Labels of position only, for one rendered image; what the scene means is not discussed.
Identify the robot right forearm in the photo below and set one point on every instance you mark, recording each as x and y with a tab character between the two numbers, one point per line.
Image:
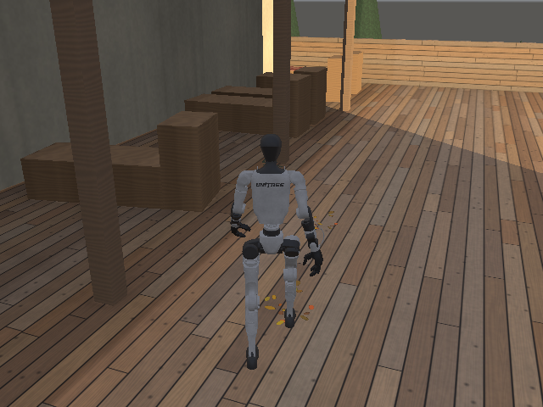
310	232

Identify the right robot hand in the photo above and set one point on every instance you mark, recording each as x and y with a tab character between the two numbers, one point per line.
317	256

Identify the robot left forearm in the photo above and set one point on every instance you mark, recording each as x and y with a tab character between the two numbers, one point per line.
235	218

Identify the left robot hand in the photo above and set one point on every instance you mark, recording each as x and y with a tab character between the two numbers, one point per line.
240	234

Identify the robot right foot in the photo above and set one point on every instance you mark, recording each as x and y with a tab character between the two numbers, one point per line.
289	321

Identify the robot right upper arm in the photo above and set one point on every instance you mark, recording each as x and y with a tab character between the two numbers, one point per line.
300	192

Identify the robot left upper arm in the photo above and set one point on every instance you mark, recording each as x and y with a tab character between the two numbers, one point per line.
244	179

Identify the humanoid robot head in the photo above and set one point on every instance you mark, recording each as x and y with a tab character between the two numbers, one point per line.
270	145

